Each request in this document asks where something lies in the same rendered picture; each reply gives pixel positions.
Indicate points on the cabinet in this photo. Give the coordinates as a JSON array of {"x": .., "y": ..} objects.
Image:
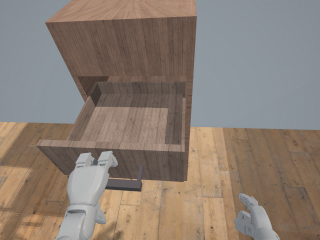
[{"x": 129, "y": 41}]

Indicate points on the left robot forearm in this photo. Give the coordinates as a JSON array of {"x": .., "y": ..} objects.
[{"x": 78, "y": 223}]

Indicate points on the right robot forearm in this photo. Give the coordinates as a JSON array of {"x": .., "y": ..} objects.
[{"x": 264, "y": 233}]

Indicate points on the handle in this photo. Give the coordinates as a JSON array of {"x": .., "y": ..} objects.
[{"x": 126, "y": 184}]

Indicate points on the drawer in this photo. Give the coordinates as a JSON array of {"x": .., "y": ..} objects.
[{"x": 141, "y": 122}]

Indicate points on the left robot hand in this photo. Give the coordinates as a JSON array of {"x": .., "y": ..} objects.
[{"x": 87, "y": 182}]

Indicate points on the right robot hand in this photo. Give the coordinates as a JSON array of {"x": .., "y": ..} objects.
[{"x": 247, "y": 223}]

